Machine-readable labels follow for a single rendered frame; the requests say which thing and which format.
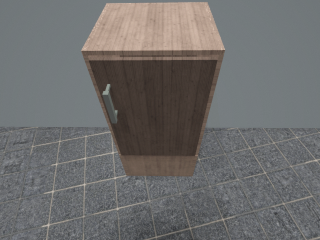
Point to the handle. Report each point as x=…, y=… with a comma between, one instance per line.
x=109, y=105

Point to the cupboard door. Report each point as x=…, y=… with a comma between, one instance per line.
x=161, y=101

